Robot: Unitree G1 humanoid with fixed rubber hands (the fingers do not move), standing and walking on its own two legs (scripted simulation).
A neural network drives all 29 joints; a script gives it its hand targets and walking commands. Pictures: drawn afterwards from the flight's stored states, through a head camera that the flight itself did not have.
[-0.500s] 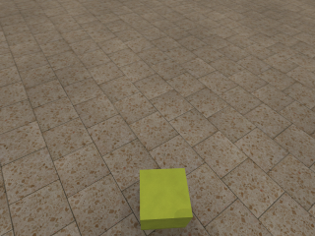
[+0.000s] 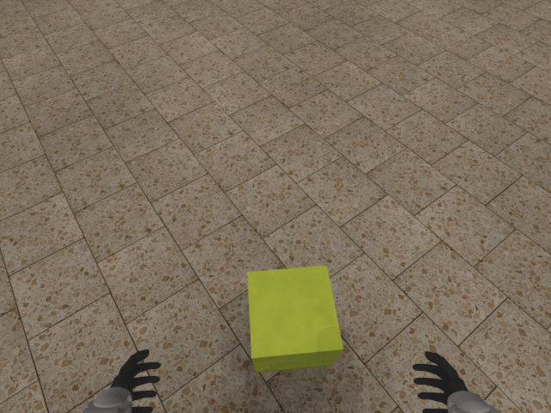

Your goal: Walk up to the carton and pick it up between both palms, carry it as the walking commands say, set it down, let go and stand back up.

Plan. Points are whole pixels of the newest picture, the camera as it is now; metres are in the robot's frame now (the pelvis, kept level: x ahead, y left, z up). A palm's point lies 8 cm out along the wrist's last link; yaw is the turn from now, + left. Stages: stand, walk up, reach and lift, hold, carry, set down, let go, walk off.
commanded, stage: reach and lift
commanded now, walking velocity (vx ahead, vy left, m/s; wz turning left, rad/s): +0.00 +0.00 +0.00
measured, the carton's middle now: (290, 320) +0.44 -0.03 -0.64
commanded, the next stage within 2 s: none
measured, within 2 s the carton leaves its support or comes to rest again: neither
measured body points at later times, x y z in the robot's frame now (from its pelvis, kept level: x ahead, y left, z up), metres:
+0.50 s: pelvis -0.04 +0.00 -0.05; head +0.10 +0.00 +0.38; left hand +0.22 +0.22 -0.16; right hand +0.22 -0.25 -0.16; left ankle +0.00 +0.13 -0.73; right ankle +0.01 -0.11 -0.73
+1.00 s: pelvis -0.07 -0.01 -0.08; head +0.18 -0.02 +0.29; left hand +0.36 +0.21 -0.19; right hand +0.38 -0.26 -0.18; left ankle +0.00 +0.13 -0.73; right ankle +0.00 -0.12 -0.73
